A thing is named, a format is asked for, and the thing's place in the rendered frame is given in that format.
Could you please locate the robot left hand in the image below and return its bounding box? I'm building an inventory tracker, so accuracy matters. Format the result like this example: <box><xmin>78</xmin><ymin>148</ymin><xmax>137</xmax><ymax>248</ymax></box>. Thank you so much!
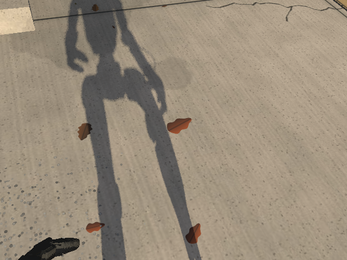
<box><xmin>18</xmin><ymin>237</ymin><xmax>80</xmax><ymax>260</ymax></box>

